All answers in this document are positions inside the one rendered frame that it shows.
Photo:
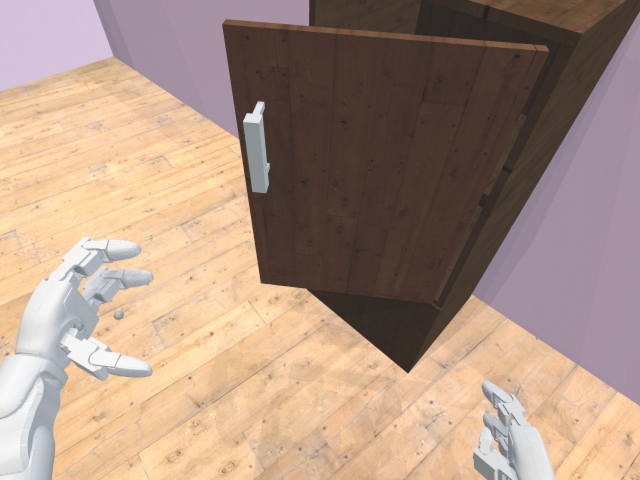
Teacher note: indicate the handle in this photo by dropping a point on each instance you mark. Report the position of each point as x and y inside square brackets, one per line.
[256, 149]

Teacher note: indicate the robot right hand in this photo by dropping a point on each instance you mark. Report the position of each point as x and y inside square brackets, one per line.
[520, 444]

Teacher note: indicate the cupboard door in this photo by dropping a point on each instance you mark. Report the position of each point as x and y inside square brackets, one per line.
[380, 146]

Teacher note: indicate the robot left hand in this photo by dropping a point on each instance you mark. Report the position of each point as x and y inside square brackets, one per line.
[47, 324]

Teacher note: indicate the left robot forearm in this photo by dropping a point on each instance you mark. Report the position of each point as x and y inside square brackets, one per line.
[30, 387]

